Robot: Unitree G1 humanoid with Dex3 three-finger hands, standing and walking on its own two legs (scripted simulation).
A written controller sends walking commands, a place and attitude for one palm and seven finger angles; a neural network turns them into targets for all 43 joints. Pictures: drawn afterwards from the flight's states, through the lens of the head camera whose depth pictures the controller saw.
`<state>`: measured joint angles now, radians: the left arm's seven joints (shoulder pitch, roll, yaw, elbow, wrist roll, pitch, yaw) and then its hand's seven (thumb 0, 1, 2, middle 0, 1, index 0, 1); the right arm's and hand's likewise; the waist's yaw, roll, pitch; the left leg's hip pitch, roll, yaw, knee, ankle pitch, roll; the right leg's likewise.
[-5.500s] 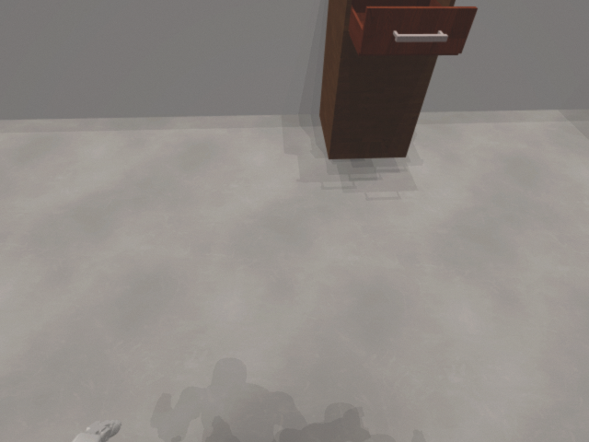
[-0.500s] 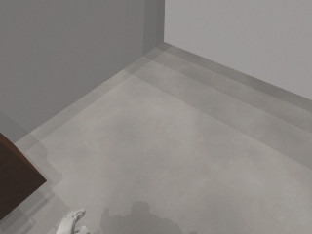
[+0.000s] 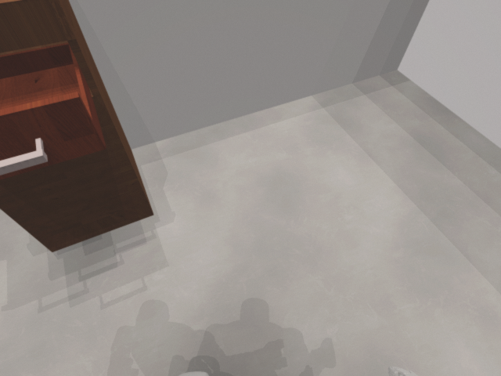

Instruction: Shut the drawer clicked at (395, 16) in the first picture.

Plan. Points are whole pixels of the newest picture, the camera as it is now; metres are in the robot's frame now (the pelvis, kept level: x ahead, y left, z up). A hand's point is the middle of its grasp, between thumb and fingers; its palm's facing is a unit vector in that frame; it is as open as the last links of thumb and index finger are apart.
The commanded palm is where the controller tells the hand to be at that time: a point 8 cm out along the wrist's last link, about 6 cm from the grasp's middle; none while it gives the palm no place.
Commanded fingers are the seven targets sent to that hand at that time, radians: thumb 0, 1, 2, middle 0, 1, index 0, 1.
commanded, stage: turn to face it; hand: left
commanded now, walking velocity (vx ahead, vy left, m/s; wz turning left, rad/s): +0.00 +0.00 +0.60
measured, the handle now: out of the picture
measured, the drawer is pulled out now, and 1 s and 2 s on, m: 0.23 0.23 0.23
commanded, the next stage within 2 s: take the last steps up to it in 0.76 s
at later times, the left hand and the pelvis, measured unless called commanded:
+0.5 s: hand out of the picture +0.05 +0.21 -0.13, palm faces +0.27 -0.92 -0.29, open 7.3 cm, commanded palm none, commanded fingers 0.00 0.90 0.90 -0.20 -0.30 -0.20 -0.30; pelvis -0.02 -0.02 +0.00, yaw +16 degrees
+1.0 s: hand out of the picture -0.15 +0.22 -0.17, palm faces +0.50 -0.84 -0.22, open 7.4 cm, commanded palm none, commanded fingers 0.00 0.90 0.90 -0.20 -0.30 -0.20 -0.30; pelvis -0.07 +0.02 +0.01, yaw +27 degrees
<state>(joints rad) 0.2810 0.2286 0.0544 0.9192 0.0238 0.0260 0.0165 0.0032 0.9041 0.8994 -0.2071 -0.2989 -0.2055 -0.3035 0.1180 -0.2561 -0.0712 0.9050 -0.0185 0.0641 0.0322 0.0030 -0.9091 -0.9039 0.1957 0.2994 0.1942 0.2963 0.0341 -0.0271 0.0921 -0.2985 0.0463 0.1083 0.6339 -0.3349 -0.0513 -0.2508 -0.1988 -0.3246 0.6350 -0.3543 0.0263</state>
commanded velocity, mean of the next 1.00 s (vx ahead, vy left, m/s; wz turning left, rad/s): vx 0.05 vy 0.01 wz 0.41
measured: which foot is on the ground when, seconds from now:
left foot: up 0.00-0.00, down 0.02-0.44, up 0.46-0.82, down 0.84-1.00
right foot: down 0.00-0.02, up 0.04-0.42, down 0.44-0.84, up 0.86-1.00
